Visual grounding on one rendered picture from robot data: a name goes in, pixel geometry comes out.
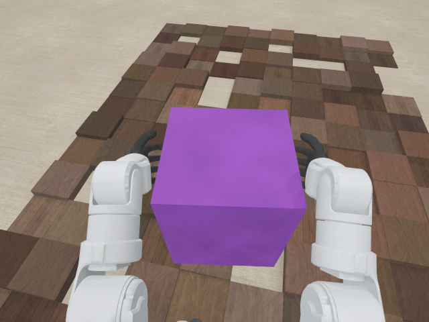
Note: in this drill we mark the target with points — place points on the robot left forearm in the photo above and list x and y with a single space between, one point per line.
112 240

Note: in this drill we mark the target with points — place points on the carton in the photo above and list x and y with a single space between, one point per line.
228 189

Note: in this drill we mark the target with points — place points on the left robot hand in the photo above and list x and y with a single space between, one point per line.
140 148

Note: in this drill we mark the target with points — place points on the left robot upper arm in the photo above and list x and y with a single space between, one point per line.
109 298

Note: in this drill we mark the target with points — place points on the right robot upper arm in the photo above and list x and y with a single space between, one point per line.
339 302

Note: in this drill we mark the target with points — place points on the robot right forearm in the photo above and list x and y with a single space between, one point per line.
343 241

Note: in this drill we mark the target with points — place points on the right robot hand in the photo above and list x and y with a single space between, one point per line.
311 155

